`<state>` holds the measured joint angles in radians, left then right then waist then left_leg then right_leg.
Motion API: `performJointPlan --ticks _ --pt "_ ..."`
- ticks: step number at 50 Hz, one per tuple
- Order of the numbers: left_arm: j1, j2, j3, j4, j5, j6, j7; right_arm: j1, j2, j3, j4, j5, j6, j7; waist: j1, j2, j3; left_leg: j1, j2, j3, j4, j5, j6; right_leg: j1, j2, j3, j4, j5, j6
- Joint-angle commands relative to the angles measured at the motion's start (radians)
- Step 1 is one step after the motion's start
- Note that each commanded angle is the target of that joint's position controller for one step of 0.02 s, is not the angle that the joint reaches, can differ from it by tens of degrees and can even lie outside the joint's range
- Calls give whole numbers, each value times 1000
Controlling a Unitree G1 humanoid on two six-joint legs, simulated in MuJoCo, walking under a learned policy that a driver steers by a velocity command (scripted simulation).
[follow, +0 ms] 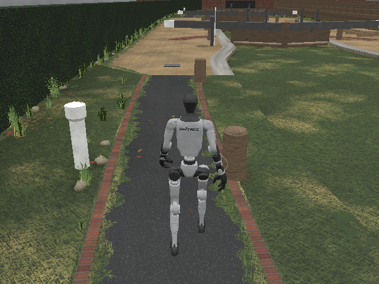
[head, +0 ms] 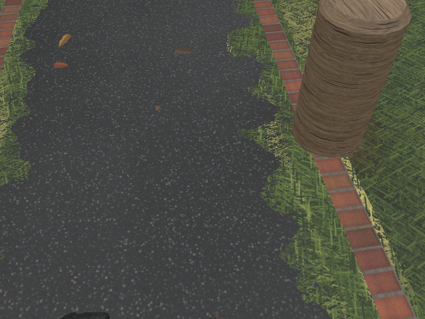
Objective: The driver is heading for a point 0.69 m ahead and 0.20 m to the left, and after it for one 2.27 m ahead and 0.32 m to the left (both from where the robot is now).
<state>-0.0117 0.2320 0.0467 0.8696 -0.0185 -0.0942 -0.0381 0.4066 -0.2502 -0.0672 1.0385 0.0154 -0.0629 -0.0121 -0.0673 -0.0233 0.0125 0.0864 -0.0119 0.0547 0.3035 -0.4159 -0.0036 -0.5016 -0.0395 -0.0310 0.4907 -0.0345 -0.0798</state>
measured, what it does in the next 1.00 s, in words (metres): walks ahead, turning left: left foot, then right foot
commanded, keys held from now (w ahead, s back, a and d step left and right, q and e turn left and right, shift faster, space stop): w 0.02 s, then w+q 0.08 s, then q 0.90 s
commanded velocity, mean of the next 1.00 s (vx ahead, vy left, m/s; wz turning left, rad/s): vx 0.17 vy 0.00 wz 0.45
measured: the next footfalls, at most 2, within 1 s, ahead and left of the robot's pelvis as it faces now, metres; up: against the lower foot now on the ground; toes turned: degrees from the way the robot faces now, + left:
left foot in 0.50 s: +0.34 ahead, +0.11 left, +0.00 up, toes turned +14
right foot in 0.96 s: +0.39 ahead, -0.11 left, +0.00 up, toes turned +33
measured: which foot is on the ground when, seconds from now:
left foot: down 0.00-0.00, up 0.02-0.48, down 0.50-0.96, up 0.98-1.00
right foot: down 0.00-0.52, up 0.54-0.94, down 0.96-1.00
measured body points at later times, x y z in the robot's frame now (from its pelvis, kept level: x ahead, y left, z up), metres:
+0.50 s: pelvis +0.22 -0.01 +0.00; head +0.25 +0.01 +0.45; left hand +0.25 +0.29 -0.13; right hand +0.42 -0.23 -0.10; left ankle +0.30 +0.10 -0.72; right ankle +0.14 -0.11 -0.72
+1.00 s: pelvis +0.28 -0.02 +0.01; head +0.32 -0.02 +0.46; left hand +0.25 +0.29 -0.10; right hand +0.56 -0.20 -0.09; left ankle +0.29 +0.10 -0.71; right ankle +0.36 -0.13 -0.73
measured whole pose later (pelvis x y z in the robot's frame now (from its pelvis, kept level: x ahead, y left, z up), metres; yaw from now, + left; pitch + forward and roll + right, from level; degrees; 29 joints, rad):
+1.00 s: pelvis +0.28 -0.02 +0.01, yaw +29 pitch +3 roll +0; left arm 0.15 0.29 0.08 0.86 0.02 -0.02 0.02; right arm 0.14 -0.30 -0.09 0.68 0.01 0.04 -0.04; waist 0.00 0.04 0.02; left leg -0.46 -0.14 -0.19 0.64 -0.32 0.02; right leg -0.33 0.02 0.06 0.53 -0.25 0.00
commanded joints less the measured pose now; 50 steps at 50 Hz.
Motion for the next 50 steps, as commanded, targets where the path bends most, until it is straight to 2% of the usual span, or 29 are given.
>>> performJointPlan --ticks 1,2,3,4,5,6,8,10,13,16,21,23,24,25,26,27,28,29,30,31,32,34,38,41,44,47,48,49,50 --pt "424 270 90 64 13 -6 16 -25 -107 -5 -77 -24 0 -6 221 -50 -286 -326 123 3 620 523 79 649 -185 241 25 -13 -117" --pt "448 299 91 79 15 -4 8 99 27 30 -71 -10 -24 7 147 -299 -393 -699 -57 -75 920 -154 31 920 -374 713 -131 -223 -268" --pt "415 201 65 67 7 -7 9 16 -89 5 -65 21 -45 10 184 -169 -318 -807 -5 -199 1031 -165 52 861 -342 701 -184 -326 -220" --pt "328 158 52 49 7 -13 15 -76 -134 -9 -95 40 -57 10 171 -124 -185 -855 43 -182 1032 -69 70 724 -318 537 -200 -273 -171" --pt "248 133 42 34 14 -18 15 -116 -131 -11 -100 37 -55 1 134 -37 -122 -804 98 -160 984 30 70 577 -286 420 -230 -179 -144" --pt "193 102 34 29 24 -23 13 -132 -121 -20 -97 23 -44 -8 105 -24 -58 -753 120 -157 929 80 61 455 -254 319 -257 -27 -127" --pt "175 75 26 45 44 -29 12 -64 -73 -23 -78 18 -13 -11 50 -55 -48 -629 135 -164 882 99 48 343 -220 170 -268 270 -110" --pt "174 107 32 54 48 -30 25 -65 -53 -25 -92 14 9 -14 25 -53 -28 -637 121 -145 842 131 30 301 -215 68 -272 473 -120" --pt "156 143 40 49 44 -13 59 -143 -51 -25 -146 -2 20 -6 24 -47 -20 -664 115 -108 654 283 6 298 -194 -44 -281 516 -111" --pt "166 165 44 46 35 8 82 -236 -35 -16 -192 -6 24 13 60 -48 -32 -615 103 -52 475 414 5 328 -180 -117 -272 490 -100" --pt "186 192 57 48 7 53 95 -306 -68 -25 -263 -10 39 43 78 -51 -32 -635 77 -18 355 316 36 480 -242 -120 -163 475 -86" --pt "160 205 65 30 -3 70 102 -270 -94 -36 -276 -8 39 54 51 -63 -44 -586 41 12 307 236 68 502 -246 -121 -50 557 -61" --pt "144 202 65 19 -8 78 105 -205 -110 -47 -265 -7 34 56 15 -46 -72 -496 6 35 223 286 92 492 -217 -143 68 580 -32" --pt "182 191 62 18 -2 81 103 -121 -170 -71 -253 -12 27 47 -20 27 -125 -330 1 -18 124 522 134 427 -147 -166 254 471 28" --pt "196 135 42 -16 41 74 91 -79 -283 -99 -262 -23 30 21 3 238 -206 -94 212 -308 172 1051 232 169 -47 -178 562 -64 101" --pt "234 102 27 -49 48 66 74 -108 -302 -91 -293 -41 33 19 56 318 -355 105 412 -685 131 1057 461 -94 133 -23 844 -705 137" --pt "190 147 38 -39 20 59 58 -126 -237 -73 -316 -33 34 27 15 163 -372 49 375 -627 86 884 425 -130 75 127 892 -654 115" --pt "138 154 41 -53 -4 61 56 -202 -199 -63 -335 -22 31 25 32 108 -269 -51 325 -515 68 739 364 -165 44 121 861 -568 101" --pt "126 150 45 -39 6 70 68 -253 -177 -58 -342 -6 35 20 57 25 -175 -170 269 -435 43 605 302 -160 11 110 773 -498 106" --pt "114 173 55 -42 23 82 82 -280 -161 -53 -349 0 42 11 69 43 -138 -258 235 -403 22 497 271 -124 -6 110 694 -446 109" --pt "117 170 57 -46 27 90 85 -287 -165 -53 -355 -10 48 4 84 83 -127 -329 203 -386 4 447 261 -66 4 99 663 -408 113" --pt "138 142 52 -45 24 94 90 -278 -180 -59 -364 -22 53 -6 90 125 -133 -354 173 -372 -4 447 257 -32 27 93 569 -372 126" --pt "111 129 44 -55 23 91 96 -262 -204 -68 -378 -12 61 -24 68 140 -158 -340 161 -409 4 325 240 -11 41 114 405 -314 152" --pt "94 138 44 -65 17 85 89 -273 -201 -66 -392 -15 73 -29 56 171 -143 -363 147 -456 -5 190 223 28 54 122 313 -293 155" --pt "108 148 46 -67 11 69 77 -272 -198 -64 -405 -15 83 -30 52 195 -138 -342 144 -514 13 196 210 77 69 124 207 -308 141" --pt "209 160 54 -42 8 54 58 -293 -191 -59 -422 0 99 -36 107 193 -136 -375 99 -521 79 247 160 246 67 95 -60 -187 100" --pt "251 211 69 -33 22 54 57 -271 -160 -50 -428 2 103 -39 108 122 -144 -468 43 -466 173 153 110 362 -51 173 -137 -151 60" --pt "222 309 87 -47 45 66 65 -229 -103 -39 -448 5 100 -35 43 -171 -124 -669 -125 -257 415 -97 50 442 -285 418 -181 -20 -59" --pt "191 280 80 -70 77 67 63 -252 -181 -61 -465 -7 83 -27 62 -272 -98 -755 -123 -209 637 -209 7 360 -393 575 -224 79 -188"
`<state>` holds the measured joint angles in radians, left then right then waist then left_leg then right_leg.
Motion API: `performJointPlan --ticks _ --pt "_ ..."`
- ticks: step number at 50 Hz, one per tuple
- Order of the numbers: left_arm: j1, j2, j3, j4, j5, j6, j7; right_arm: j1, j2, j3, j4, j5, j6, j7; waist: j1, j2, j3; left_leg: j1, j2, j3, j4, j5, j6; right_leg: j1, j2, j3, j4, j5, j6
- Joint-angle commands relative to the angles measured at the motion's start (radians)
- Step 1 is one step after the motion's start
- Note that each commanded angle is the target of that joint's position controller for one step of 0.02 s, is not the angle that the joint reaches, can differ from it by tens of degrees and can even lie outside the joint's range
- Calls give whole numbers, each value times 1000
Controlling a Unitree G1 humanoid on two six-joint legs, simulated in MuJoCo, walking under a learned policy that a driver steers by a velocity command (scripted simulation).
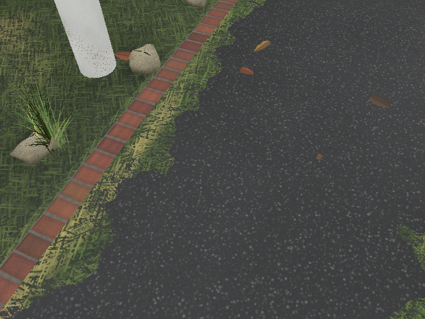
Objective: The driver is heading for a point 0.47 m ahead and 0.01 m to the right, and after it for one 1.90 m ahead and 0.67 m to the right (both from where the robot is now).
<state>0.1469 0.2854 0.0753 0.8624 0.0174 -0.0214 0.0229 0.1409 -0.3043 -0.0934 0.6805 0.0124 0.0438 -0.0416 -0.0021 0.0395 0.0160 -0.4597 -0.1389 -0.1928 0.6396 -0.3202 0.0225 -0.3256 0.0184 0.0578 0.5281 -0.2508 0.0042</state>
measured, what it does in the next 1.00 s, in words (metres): walks ahead: left foot, then right foot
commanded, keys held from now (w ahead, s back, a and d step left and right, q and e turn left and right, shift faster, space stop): q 0.06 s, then no key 0.42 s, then w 0.52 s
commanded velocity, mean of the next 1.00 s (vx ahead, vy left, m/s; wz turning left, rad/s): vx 0.16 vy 0.00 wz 0.17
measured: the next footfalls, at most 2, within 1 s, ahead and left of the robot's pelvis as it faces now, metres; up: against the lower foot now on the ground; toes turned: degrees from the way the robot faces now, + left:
left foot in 0.34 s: +0.02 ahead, +0.14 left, +0.00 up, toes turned +6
right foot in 0.78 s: +0.13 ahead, -0.09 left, +0.00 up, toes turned +6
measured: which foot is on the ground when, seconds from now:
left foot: up 0.00-0.32, down 0.34-0.78, up 0.80-1.00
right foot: down 0.00-0.54, up 0.56-0.76, down 0.78-1.00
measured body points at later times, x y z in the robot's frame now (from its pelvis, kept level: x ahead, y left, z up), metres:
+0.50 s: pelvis +0.00 +0.03 +0.00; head +0.02 +0.04 +0.45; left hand +0.06 +0.31 -0.13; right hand +0.21 -0.19 -0.09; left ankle -0.02 +0.14 -0.73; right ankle +0.02 -0.12 -0.73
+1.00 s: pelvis +0.14 -0.01 +0.02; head +0.15 -0.04 +0.46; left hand +0.10 +0.25 -0.10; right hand +0.32 -0.26 -0.10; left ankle +0.16 +0.16 -0.65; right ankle +0.09 -0.10 -0.73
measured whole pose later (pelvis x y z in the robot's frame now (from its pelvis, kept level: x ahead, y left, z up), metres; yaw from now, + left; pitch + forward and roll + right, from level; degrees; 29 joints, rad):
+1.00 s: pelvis +0.14 -0.01 +0.02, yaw +8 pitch +1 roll +1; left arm 0.40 0.25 0.03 0.89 0.00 -0.09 -0.02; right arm 0.21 -0.30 -0.07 0.73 0.01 -0.06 0.01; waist 0.05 0.04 0.00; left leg -0.60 0.07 -0.02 1.02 -0.17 0.03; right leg -0.08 0.02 -0.04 0.32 -0.26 -0.06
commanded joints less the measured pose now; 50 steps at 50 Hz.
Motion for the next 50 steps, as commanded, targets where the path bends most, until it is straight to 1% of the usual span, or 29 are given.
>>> performJointPlan --ticks 1,3,4,6,8,11,13,16,17,18,19,20,21,24,25,27,29,31,33,36,38,39,40,41,42,43,44,46,50 --pt "-32 174 38 -99 36 -8 10 35 -185 -54 -84 -4 -26 10 -23 -237 -92 -190 47 15 439 -235 -32 164 -418 393 -240 321 -262" --pt "-88 117 23 -119 0 -4 19 85 -153 -54 -38 -3 -5 6 -37 -168 -68 -197 62 51 552 -121 -64 172 -300 206 -202 304 -175" --pt "-73 111 18 -117 -10 -1 22 85 -123 -45 -37 -4 3 8 -23 -165 -53 -202 64 56 599 -98 -80 168 -283 170 -200 332 -179" --pt "-27 119 17 -107 -6 9 25 47 -84 -29 -60 5 3 10 1 -178 -38 -192 66 97 553 -68 -97 178 -250 104 -211 352 -196" --pt "24 134 21 -98 -6 16 28 -4 -64 -15 -86 6 -2 9 37 -201 -49 -193 86 109 421 -67 -111 255 -259 95 -202 375 -213" --pt "22 170 31 -100 -15 20 21 -28 -36 7 -106 -4 -7 19 49 -233 -77 -38 128 161 202 -102 -106 240 -273 66 -189 398 -218" --pt "31 186 34 -94 -23 21 11 -21 -53 6 -103 0 -7 24 54 -251 -80 58 125 201 87 -96 -95 215 -282 70 -179 416 -222" --pt "24 168 22 -80 -44 22 1 62 -56 2 -59 -3 -7 30 6 -217 -69 252 105 234 -259 147 -38 162 -260 56 -114 393 -176" --pt "69 142 12 -60 -41 14 -3 70 -80 -3 -58 -6 -6 27 7 -177 -80 369 139 179 -327 258 -9 98 -238 38 -88 321 -117" --pt "90 84 -9 -69 -2 2 -14 96 -138 -12 -64 -14 -3 16 29 -9 -153 522 301 -7 -291 539 34 -2 -168 -36 48 109 -32" --pt "104 31 -26 -85 10 -11 -20 28 -151 -5 -71 -34 -2 17 75 192 -149 452 429 -110 -255 627 159 -67 -96 -92 55 -167 30" --pt "28 87 -17 -89 7 -7 -13 0 -76 11 -80 -39 -15 27 21 131 -131 378 405 -100 -275 485 201 -26 -100 -63 77 -198 58" --pt "8 98 -13 -90 -1 -4 -12 -20 -54 21 -66 -44 -27 33 31 122 -107 350 357 -63 -280 388 169 -5 -97 -62 44 -127 57" --pt "30 112 -16 -72 7 9 -5 -37 -67 22 -45 -33 -46 36 40 126 -59 262 270 2 -278 217 80 102 -106 -47 -68 124 54" --pt "59 126 -14 -51 2 8 -7 -11 -51 27 -38 -33 -43 33 30 85 -60 250 240 26 -295 71 64 110 -88 -78 -52 53 43" --pt "44 110 -13 -41 -17 3 -10 35 -99 13 -24 -23 -34 30 -2 81 1 238 251 -33 -340 -268 94 24 -29 -143 37 -123 22" --pt "-12 100 -12 -68 -29 -13 -12 101 -151 -2 -6 -8 -37 25 -42 130 83 257 360 -204 -430 -447 175 -140 -26 -131 148 -194 -8" --pt "-41 106 -5 -89 -44 -37 -23 142 -144 -3 8 -6 -60 21 -57 153 104 310 440 -317 -463 -397 230 -266 -75 -57 301 -283 -48" --pt "-33 109 -2 -90 -53 -58 -38 122 -121 0 5 4 -79 22 -38 112 81 373 450 -296 -460 -301 229 -317 -112 -29 312 -290 -78" --pt "32 81 -11 -53 -43 -75 -59 31 -130 -4 -13 14 -77 34 18 71 24 257 349 -99 -428 -99 176 -50 -72 -100 98 -98 -80" --pt "174 87 -2 13 -32 -72 -63 29 -107 1 -7 12 -70 41 81 45 -27 114 285 -1 -324 -80 142 234 0 -161 3 74 -49" --pt "255 104 6 36 -34 -69 -57 30 -67 13 -5 4 -74 43 112 13 -39 35 251 39 -223 -88 109 342 -25 -116 -12 43 -55" --pt "355 181 21 40 -30 -71 -44 13 9 37 -25 -10 -83 48 141 -191 -52 -95 149 156 117 -118 28 431 -231 181 -164 -81 -123" --pt "389 287 40 29 -19 -77 -52 20 -8 30 -75 9 -104 38 129 -372 -62 -302 63 159 381 -283 -4 476 -424 629 -340 -311 -283" --pt "308 228 23 2 -16 -84 -50 33 -77 13 -60 32 -119 35 99 -240 0 -386 139 82 516 -245 10 430 -441 658 -365 -462 -304" --pt "251 174 9 -18 -20 -87 -46 29 -100 7 -50 36 -127 39 78 -189 57 -431 184 85 538 -130 31 398 -401 556 -360 -463 -264" --pt "210 156 0 -33 -15 -89 -46 38 -92 7 -31 23 -130 39 60 -148 68 -416 214 105 522 -37 38 366 -353 453 -363 -368 -229" --pt "184 132 -12 -41 -11 -86 -46 32 -80 3 -20 3 -128 45 41 -135 72 -349 251 117 446 93 30 311 -283 290 -381 -129 -187" --pt "244 126 -16 -22 -16 -79 -34 -10 -39 11 -31 -3 -118 53 50 -111 44 -339 243 172 320 239 -16 334 -230 110 -389 269 -184"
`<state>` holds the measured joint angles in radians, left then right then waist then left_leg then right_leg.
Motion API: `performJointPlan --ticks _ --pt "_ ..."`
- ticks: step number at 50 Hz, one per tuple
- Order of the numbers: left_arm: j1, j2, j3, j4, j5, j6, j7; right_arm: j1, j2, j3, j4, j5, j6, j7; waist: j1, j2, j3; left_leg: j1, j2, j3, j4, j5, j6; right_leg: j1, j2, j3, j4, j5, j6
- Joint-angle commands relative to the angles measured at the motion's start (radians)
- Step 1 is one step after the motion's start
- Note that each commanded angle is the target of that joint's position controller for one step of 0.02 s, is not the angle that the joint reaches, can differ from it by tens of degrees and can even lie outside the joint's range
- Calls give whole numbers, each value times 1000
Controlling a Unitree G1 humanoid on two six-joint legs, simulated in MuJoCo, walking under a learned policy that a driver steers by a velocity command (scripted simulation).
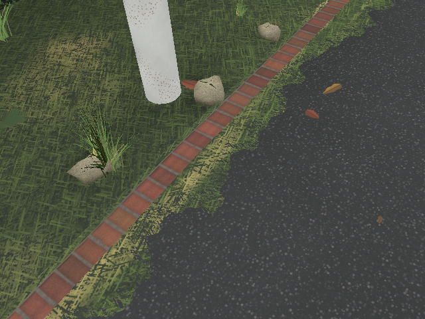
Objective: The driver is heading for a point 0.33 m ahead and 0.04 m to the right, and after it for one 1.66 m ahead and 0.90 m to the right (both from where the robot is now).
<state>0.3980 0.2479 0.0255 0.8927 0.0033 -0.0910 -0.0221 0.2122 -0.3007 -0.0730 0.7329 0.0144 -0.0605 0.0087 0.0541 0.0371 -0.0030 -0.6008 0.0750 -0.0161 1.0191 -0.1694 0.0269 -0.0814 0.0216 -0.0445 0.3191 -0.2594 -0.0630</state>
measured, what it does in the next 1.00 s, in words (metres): walks ahead, turning right: left foot, then right foot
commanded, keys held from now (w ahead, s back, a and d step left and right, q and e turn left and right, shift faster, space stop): w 0.18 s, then e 0.82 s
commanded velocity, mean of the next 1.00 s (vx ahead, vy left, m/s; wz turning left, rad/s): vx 0.19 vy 0.00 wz -0.35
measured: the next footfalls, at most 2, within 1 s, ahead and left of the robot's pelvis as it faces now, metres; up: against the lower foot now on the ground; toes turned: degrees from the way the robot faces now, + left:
left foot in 0.28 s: +0.36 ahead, +0.13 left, +0.00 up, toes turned +0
right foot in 0.74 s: +0.34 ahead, -0.12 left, +0.00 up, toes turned -19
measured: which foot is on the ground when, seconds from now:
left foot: up 0.00-0.26, down 0.28-0.74, up 0.76-1.00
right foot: down 0.00-0.30, up 0.32-0.72, down 0.74-1.00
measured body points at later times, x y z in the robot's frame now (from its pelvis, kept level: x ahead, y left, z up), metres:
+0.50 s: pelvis +0.24 +0.04 -0.01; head +0.28 +0.04 +0.43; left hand +0.35 +0.33 -0.13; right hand +0.37 -0.24 -0.12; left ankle +0.32 +0.13 -0.75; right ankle +0.22 -0.10 -0.67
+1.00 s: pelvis +0.30 -0.02 +0.00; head +0.34 -0.06 +0.44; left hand +0.55 +0.19 -0.08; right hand +0.35 -0.35 -0.12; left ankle +0.37 +0.13 -0.68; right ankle +0.30 -0.11 -0.75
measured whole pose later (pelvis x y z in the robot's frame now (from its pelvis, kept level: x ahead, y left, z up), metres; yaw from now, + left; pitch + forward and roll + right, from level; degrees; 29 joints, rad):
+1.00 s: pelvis +0.30 -0.02 +0.00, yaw -24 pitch +3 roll +3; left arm 0.20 0.31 0.07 0.61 0.00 0.02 0.03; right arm 0.04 -0.32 -0.08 0.80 0.00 0.01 -0.03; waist 0.01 0.02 0.06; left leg -0.52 -0.01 -0.05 0.98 -0.38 -0.07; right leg -0.33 0.03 0.08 0.46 -0.17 -0.05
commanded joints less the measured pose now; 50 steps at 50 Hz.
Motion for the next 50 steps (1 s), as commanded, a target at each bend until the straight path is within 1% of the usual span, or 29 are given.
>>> performJointPlan --ticks 1,4,9,11,12,13,14,15,16,17,18,19,20,22,23,26,29,33,35,36,37,38,39,40,41,42,43,46,50 --pt "-2 164 33 -49 -3 -5 15 -111 -31 -4 -95 -4 -15 5 -2 -103 67 -189 25 4 -122 123 -30 84 -222 178 -182 330 -113" --pt "28 169 32 -41 -6 4 27 -219 -1 13 -127 3 -25 19 31 -113 92 -109 -1 43 -321 248 -38 43 -194 107 -209 337 -97" --pt "89 181 39 -14 -17 21 30 -341 -5 20 -170 13 -42 50 47 -110 143 -93 -34 52 -485 247 -3 142 -255 104 -183 380 -113" --pt "82 188 44 -10 -16 33 35 -320 -31 10 -174 2 -53 57 5 -127 113 -14 -71 51 -532 195 29 189 -258 115 -77 647 -88" --pt "73 207 51 -14 -15 37 39 -260 -58 -2 -159 -6 -56 53 -32 -160 56 78 -104 61 -532 170 45 209 -252 125 8 839 -71" --pt "47 214 53 -23 -13 43 41 -130 -96 -20 -122 -13 -59 44 -105 -173 -36 249 -131 75 -557 218 72 195 -221 115 153 972 -44" --pt "22 204 48 -41 -9 41 42 22 -140 -33 -83 -25 -61 29 -180 -165 -148 529 -62 26 -556 420 111 58 -177 104 344 891 -4" --pt "44 123 25 -86 24 31 40 163 -226 -47 -57 -61 -52 11 -184 41 -341 924 198 -209 -422 829 191 -237 -70 83 689 338 42" --pt "225 56 3 -46 -8 25 29 152 -189 -30 -60 -55 -42 18 -117 249 -567 1151 439 -570 -478 890 375 -461 64 180 1021 -445 86" --pt "134 211 49 -51 -35 25 29 90 -132 -21 -90 -38 -22 12 -152 99 -498 983 372 -467 -539 742 324 -483 -5 239 1073 -394 90" --pt "11 218 58 -99 -53 35 33 11 -92 -7 -91 -27 -13 4 -129 83 -312 836 318 -308 -570 663 274 -552 -49 173 1047 -346 96" --pt "-20 176 52 -102 -44 50 42 -40 -63 2 -70 -20 -14 3 -90 9 -183 654 261 -213 -624 626 244 -541 -84 144 984 -290 110" --pt "-10 161 59 -98 -31 72 52 -85 -39 7 -64 -23 -18 4 -52 16 -127 518 227 -146 -673 541 225 -485 -113 136 933 -248 118" --pt "52 111 57 -98 -29 115 62 -159 -54 0 -52 -45 -24 11 6 71 -68 291 208 -54 -768 427 228 -350 -118 100 899 -203 134" --pt "50 102 57 -113 -27 126 66 -185 -63 -4 -47 -48 -28 10 17 80 -49 247 209 -19 -794 401 237 -343 -121 91 857 -192 141" --pt "-26 112 60 -168 -12 132 63 -189 -103 -19 -20 -41 -26 -9 4 64 -62 279 225 41 -813 337 241 -367 -152 91 711 -54 133" --pt "-106 115 58 -209 -13 129 43 -190 -123 -24 -5 -32 -3 -28 -22 52 -68 315 225 93 -817 241 226 -339 -150 62 577 50 117" --pt "-183 145 70 -266 -13 140 19 -160 -161 -35 15 -10 33 -28 -47 51 -51 416 262 96 -757 172 196 -344 -127 23 453 -15 89" --pt "-180 147 77 -283 -11 143 10 -162 -171 -40 22 8 48 -26 -32 53 -52 454 267 104 -684 165 155 -301 -101 -8 336 -15 59" --pt "-162 152 82 -282 -9 142 10 -153 -162 -38 30 17 54 -26 -20 43 -57 448 245 125 -620 135 117 -241 -74 -26 246 46 37" --pt "-128 186 97 -276 -2 139 19 -95 -130 -32 54 12 59 -24 -18 -14 -65 415 197 159 -513 68 57 -156 -63 8 157 177 4" --pt "-86 300 129 -286 0 133 38 -82 -78 -18 44 -22 60 -20 -31 -251 -73 241 80 256 -218 -132 -34 -26 -243 273 78 557 -72" --pt "-97 361 131 -314 24 119 38 -148 -65 -10 -16 -41 57 -26 -29 -404 -88 -40 -79 166 41 -519 -97 54 -422 580 50 688 -288" --pt "-76 300 117 -317 27 95 23 -196 -109 -22 -14 -30 57 -26 19 -239 -158 -69 -71 8 182 -516 -86 70 -400 545 42 679 -311" --pt "-102 282 110 -313 20 78 22 -197 -110 -25 -16 -6 58 -26 -5 -194 -145 -87 -55 -24 206 -434 -66 63 -350 453 53 641 -261" --pt "-152 260 108 -318 3 74 28 -174 -105 -27 6 -6 59 -34 -34 -131 -134 -90 -36 -39 175 -352 -60 47 -300 394 63 567 -204" --pt "-195 231 97 -327 -14 80 35 -174 -123 -33 9 -16 61 -41 -48 -128 -121 -84 -27 -48 137 -299 -63 24 -283 370 60 537 -176" --pt "-217 221 90 -352 -3 91 50 -151 -102 -31 17 -11 61 -37 -71 -150 -143 6 -61 -41 80 -214 -82 -23 -238 335 54 566 -172" --pt "-202 240 101 -363 -9 103 63 -183 -75 -18 10 -9 60 -34 -47 -162 -135 55 -81 -57 -130 -189 -107 -25 -224 372 61 454 -174"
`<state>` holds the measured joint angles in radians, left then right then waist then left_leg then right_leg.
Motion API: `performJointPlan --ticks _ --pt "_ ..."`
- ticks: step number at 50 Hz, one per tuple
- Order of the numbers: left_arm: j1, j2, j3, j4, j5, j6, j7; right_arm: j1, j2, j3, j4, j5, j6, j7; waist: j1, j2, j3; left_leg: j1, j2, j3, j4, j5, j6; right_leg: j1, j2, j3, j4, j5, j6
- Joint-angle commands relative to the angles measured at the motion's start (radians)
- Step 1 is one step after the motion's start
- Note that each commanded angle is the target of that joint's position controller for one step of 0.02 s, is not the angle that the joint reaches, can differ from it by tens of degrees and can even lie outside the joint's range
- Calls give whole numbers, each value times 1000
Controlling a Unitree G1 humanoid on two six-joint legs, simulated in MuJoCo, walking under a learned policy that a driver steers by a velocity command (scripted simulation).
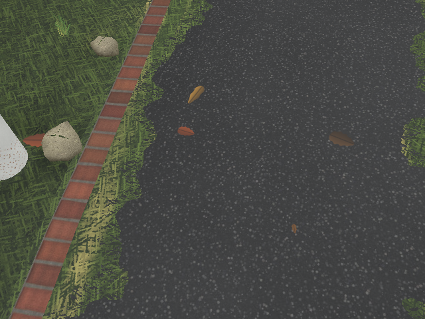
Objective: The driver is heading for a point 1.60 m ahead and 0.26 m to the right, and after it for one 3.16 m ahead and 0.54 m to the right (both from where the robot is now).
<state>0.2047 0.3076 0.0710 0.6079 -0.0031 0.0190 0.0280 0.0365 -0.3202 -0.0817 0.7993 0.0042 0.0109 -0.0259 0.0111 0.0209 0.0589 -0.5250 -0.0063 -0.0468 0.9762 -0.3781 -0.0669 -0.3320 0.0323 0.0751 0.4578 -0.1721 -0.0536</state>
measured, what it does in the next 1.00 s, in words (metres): steps on the spot, turning right: left foot, then right foot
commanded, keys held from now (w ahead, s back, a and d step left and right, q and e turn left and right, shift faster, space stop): e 0.48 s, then no key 0.16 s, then w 0.36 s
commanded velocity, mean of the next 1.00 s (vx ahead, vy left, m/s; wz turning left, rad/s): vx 0.09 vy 0.00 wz -0.41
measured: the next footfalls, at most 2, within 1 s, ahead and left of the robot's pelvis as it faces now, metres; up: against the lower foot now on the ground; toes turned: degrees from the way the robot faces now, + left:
left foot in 0.22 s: +0.07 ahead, +0.15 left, +0.00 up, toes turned -12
right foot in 0.62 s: +0.00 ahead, -0.12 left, +0.00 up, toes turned -22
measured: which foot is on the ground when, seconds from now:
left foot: up 0.00-0.20, down 0.22-0.62, up 0.64-1.00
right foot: down 0.00-0.22, up 0.24-0.60, down 0.62-1.00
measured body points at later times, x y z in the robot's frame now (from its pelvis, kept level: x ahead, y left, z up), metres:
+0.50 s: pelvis +0.01 +0.04 +0.00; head +0.05 +0.03 +0.45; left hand +0.24 +0.26 -0.10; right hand +0.05 -0.28 -0.10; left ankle +0.03 +0.16 -0.74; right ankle -0.03 -0.10 -0.69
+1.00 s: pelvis +0.06 -0.02 +0.00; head +0.07 -0.03 +0.45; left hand +0.24 +0.21 -0.10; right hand +0.09 -0.33 -0.10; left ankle +0.19 +0.08 -0.71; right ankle -0.03 -0.10 -0.74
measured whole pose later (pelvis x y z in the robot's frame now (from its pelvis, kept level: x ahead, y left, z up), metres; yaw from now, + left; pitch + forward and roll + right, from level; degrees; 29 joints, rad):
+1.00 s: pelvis +0.06 -0.02 +0.00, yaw -23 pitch +2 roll +0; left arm 0.35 0.28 0.06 0.69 -0.01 -0.05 0.00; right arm 0.16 -0.31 -0.06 0.81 0.02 -0.05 0.03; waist 0.04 0.02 -0.01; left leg -0.48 0.06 0.00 0.66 -0.18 -0.02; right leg -0.09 0.03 0.02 0.29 -0.23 -0.04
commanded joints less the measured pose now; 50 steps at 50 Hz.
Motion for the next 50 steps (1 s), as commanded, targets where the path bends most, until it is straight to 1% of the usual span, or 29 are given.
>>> performJointPlan --ticks 1,4,7,9,10,11,12,13,14,15,16,17,19,21,23,27,29,30,31,32,33,34,35,36,37,38,41,45,50 --pt "-13 185 57 -83 -1 -3 13 -8 -57 -9 -56 2 -11 3 -1 -156 -192 5 -5 -28 -124 23 -15 206 -231 265 -79 327 -183" --pt "-25 187 58 -93 1 7 7 0 -69 -11 -56 7 -15 11 6 -179 -174 75 -22 -30 -217 18 -9 154 -217 319 -78 249 -179" --pt "-42 180 57 -101 -5 13 0 21 -79 -16 -59 9 -27 23 3 -196 -170 125 -33 -33 -327 13 9 159 -203 387 -53 248 -166" --pt "-76 174 54 -110 -17 19 2 81 -81 -22 -46 7 -37 32 -36 -191 -172 230 -35 -14 -518 130 35 135 -165 395 -10 228 -127" --pt "-74 158 51 -113 -21 22 5 119 -103 -31 -35 0 -39 33 -46 -163 -176 328 11 -31 -606 236 59 77 -127 373 29 134 -85" --pt "-37 107 37 -117 -10 22 5 147 -175 -48 -40 -18 -35 27 -23 11 -191 445 211 -207 -653 309 132 -58 -33 264 209 -124 -26" --pt "-13 109 39 -147 -13 14 4 121 -233 -57 -37 -42 -28 24 20 284 -131 427 394 -452 -692 487 308 -264 117 79 403 -468 34" --pt "4 196 64 -127 1 5 2 78 -176 -43 -73 -45 -34 20 6 203 -122 384 443 -458 -691 501 377 -282 38 95 624 -465 73" --pt "15 225 80 -100 -10 8 -3 27 -123 -28 -89 -36 -33 11 23 134 -109 361 376 -342 -673 476 334 -272 21 89 700 -390 85" --pt "30 204 79 -79 -10 18 -2 -7 -103 -23 -96 -21 -30 5 36 108 -89 361 304 -246 -659 432 283 -277 10 72 734 -332 103" --pt "27 180 73 -76 -7 26 -1 -9 -90 -18 -98 -6 -28 -1 21 113 -76 381 280 -197 -656 437 270 -311 4 63 768 -281 120" --pt "18 150 63 -81 -11 31 -6 7 -93 -16 -95 -4 -23 -8 12 110 -69 384 261 -148 -658 470 272 -313 -3 40 767 -254 132" --pt "-36 115 47 -108 -22 30 -11 60 -106 -20 -88 -12 -11 -17 -26 124 -74 442 251 -92 -665 496 282 -329 -20 -10 682 -218 147" --pt "-77 98 37 -130 -19 29 -15 98 -128 -28 -84 -15 -3 -18 -58 141 -98 508 274 -72 -658 524 294 -317 -48 -30 573 -221 155" --pt "-88 84 27 -142 -13 28 -22 95 -156 -38 -88 -11 2 -11 -66 153 -115 502 291 -36 -654 543 294 -240 -68 -60 463 -234 149" --pt "-60 95 29 -138 -13 33 -30 95 -188 -45 -83 10 2 11 -56 168 -121 449 308 -11 -624 568 283 -73 -46 -112 262 -225 113" --pt "-1 90 33 -113 -10 35 -33 71 -184 -40 -78 31 0 17 -12 152 -125 424 295 8 -560 538 247 47 -23 -130 50 -89 70" --pt "33 101 39 -97 -8 34 -30 89 -154 -29 -64 36 -4 19 5 121 -132 370 269 36 -503 482 201 161 -11 -125 -76 23 39" --pt "53 146 50 -97 -8 32 -21 144 -96 -10 -48 11 -11 25 -5 -13 -177 257 210 106 -373 313 116 331 -102 1 -105 271 7" --pt "46 232 57 -130 8 30 -5 151 -15 26 -82 -52 -20 37 -37 -325 -213 16 97 169 -105 -244 13 467 -375 310 -50 722 -117" --pt "87 184 43 -115 32 9 -18 83 -89 1 -92 -21 -17 25 46 -249 -256 -29 69 59 45 -303 -3 351 -437 358 -91 495 -275" --pt "112 179 44 -86 17 -10 -27 66 -137 -15 -95 5 -15 23 53 -194 -198 -88 75 49 132 -258 3 342 -379 328 -145 199 -261" --pt "105 155 38 -56 1 -22 -27 66 -133 -19 -89 11 -16 27 44 -178 -152 -133 92 35 125 -177 18 328 -322 296 -185 -107 -204" --pt "81 146 31 -50 0 -28 -24 61 -134 -23 -75 6 -17 27 39 -171 -103 -148 102 28 107 -107 25 294 -289 282 -223 -285 -166" --pt "58 144 26 -46 -1 -33 -19 65 -131 -23 -75 4 -21 29 26 -190 -56 -148 100 30 87 -25 26 253 -271 275 -266 -334 -156" --pt "55 134 21 -44 4 -39 -14 71 -126 -23 -69 6 -30 32 18 -199 -38 -144 93 35 81 36 30 241 -263 270 -295 -337 -153" --pt "62 117 19 -36 9 -66 -9 78 -103 -19 -57 8 -60 38 10 -163 -35 -149 93 28 -31 146 40 270 -253 223 -323 -240 -154" --pt "83 143 31 -12 -1 -81 -16 43 -63 1 -65 5 -77 50 25 -149 -29 -81 83 35 -237 205 35 243 -258 177 -330 -189 -158" --pt "123 162 39 26 -19 -84 -30 11 -66 13 -84 18 -86 65 43 -135 2 -5 70 46 -362 190 60 191 -284 172 -305 -223 -168"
